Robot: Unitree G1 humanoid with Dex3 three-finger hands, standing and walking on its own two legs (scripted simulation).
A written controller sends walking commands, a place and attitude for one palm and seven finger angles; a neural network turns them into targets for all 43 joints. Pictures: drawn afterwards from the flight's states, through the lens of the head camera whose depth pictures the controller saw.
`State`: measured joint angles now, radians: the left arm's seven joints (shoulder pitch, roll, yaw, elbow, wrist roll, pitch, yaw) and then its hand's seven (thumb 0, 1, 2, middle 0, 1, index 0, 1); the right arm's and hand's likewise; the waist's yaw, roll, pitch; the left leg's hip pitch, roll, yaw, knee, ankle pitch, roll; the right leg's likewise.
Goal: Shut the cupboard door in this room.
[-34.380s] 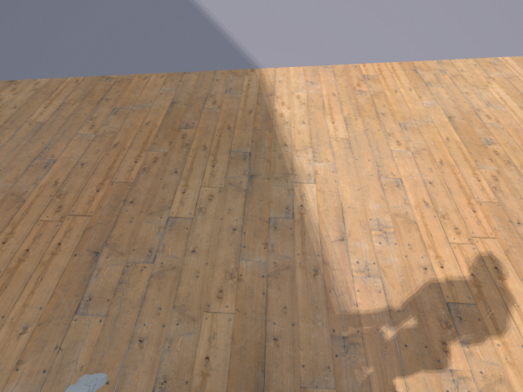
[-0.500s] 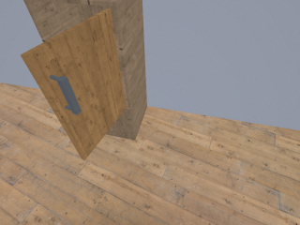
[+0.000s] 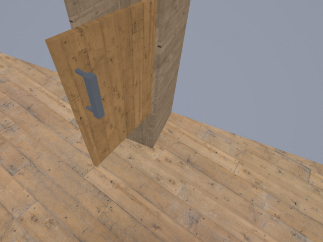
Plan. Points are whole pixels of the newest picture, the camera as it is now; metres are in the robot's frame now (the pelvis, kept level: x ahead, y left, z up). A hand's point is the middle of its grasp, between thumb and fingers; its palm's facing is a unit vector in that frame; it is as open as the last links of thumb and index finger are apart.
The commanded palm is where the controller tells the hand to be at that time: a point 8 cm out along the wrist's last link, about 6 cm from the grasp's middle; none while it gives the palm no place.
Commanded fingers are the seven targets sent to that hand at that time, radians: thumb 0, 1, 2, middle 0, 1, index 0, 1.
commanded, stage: shuffle to correct the standing spot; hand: left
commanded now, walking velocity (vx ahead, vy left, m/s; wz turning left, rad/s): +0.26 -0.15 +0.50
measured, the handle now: (89, 94) +0.49 +0.23 +0.07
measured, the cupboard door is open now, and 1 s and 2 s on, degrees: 79 79 79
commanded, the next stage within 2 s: come to a stop and stand still in 1.72 s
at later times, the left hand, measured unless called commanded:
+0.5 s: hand (121, 206) +0.25 +0.12 -0.15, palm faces +0.23 -0.94 -0.23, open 7.4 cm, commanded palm none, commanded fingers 0.00 0.90 0.90 -0.20 -0.30 -0.20 -0.30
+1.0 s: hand (146, 232) +0.19 +0.04 -0.17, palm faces +0.56 -0.81 -0.16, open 7.4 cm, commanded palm none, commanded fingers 0.00 0.90 0.90 -0.20 -0.30 -0.20 -0.30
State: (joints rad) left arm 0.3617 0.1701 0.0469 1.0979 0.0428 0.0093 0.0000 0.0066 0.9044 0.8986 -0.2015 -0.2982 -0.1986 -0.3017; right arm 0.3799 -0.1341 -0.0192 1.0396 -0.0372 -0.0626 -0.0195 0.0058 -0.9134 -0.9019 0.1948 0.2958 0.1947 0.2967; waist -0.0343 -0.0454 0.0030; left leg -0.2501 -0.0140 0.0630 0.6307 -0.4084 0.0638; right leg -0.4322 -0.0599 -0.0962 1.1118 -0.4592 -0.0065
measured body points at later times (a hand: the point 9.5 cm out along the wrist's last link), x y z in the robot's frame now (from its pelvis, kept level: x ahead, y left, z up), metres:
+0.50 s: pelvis +0.18 -0.08 +0.00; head +0.23 -0.09 +0.45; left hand +0.24 +0.17 -0.13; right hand +0.24 -0.33 -0.16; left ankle +0.06 +0.02 -0.62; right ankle +0.26 -0.13 -0.73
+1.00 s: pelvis +0.31 -0.10 +0.01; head +0.32 -0.07 +0.46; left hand +0.16 +0.08 -0.16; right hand +0.52 -0.24 -0.12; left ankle +0.25 -0.01 -0.73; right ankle +0.36 -0.21 -0.64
